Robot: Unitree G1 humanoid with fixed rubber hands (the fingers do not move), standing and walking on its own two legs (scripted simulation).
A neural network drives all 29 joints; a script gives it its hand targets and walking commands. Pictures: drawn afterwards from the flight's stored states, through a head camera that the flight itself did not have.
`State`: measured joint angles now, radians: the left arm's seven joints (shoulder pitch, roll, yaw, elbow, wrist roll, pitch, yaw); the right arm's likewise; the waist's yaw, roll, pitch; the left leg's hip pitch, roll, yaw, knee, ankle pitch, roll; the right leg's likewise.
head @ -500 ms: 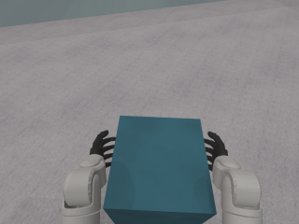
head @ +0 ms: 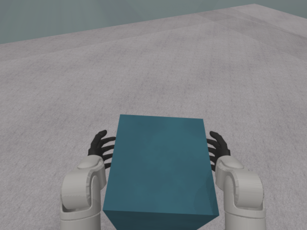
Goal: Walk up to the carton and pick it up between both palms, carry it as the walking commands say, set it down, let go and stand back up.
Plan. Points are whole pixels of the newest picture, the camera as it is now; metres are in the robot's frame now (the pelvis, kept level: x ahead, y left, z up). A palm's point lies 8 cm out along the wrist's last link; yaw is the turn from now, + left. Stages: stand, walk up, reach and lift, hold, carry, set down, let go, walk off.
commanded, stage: carry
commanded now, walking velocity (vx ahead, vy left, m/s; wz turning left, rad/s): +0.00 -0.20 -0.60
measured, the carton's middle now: (157, 178) +0.27 +0.01 +0.02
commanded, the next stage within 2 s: none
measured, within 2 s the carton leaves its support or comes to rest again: neither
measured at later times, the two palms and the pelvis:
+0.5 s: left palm (196, 179) +0.23 -0.07 +0.10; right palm out of the picture +0.16 -0.35 +0.12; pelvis -0.07 -0.14 +0.02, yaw -17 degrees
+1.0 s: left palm out of the picture +0.14 -0.24 +0.09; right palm out of the picture +0.02 -0.51 +0.10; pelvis -0.17 -0.26 +0.00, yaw -24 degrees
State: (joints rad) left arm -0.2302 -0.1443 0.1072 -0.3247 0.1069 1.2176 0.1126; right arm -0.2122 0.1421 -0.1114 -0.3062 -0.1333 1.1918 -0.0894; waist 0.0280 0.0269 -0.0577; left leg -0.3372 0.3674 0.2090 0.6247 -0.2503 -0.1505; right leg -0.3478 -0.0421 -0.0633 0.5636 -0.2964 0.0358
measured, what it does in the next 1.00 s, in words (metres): steps to the right, turning right: left foot, then right foot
